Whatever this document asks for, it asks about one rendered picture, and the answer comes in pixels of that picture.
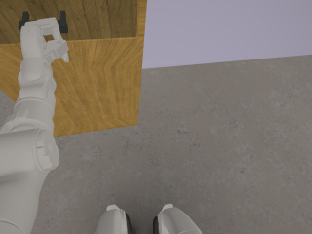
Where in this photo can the robot thigh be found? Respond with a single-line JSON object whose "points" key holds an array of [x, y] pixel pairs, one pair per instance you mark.
{"points": [[112, 222], [175, 221]]}

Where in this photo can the cabinet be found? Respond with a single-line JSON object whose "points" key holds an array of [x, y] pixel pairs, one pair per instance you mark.
{"points": [[98, 89]]}

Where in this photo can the left robot thigh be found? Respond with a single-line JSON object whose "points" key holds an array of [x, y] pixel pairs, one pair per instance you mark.
{"points": [[112, 222]]}

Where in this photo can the drawer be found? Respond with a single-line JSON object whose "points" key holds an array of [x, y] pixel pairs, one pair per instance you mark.
{"points": [[86, 19]]}

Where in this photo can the right robot thigh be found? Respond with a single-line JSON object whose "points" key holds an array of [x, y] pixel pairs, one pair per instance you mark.
{"points": [[175, 221]]}

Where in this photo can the left robot forearm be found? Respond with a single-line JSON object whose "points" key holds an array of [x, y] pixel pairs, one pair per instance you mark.
{"points": [[35, 105]]}

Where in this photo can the left robot hand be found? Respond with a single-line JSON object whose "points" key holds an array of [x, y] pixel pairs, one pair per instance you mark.
{"points": [[34, 45]]}

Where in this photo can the handle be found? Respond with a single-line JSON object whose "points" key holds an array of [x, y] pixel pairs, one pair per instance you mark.
{"points": [[62, 24]]}

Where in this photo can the robot left upper arm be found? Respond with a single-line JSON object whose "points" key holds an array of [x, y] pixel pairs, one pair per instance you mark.
{"points": [[26, 157]]}

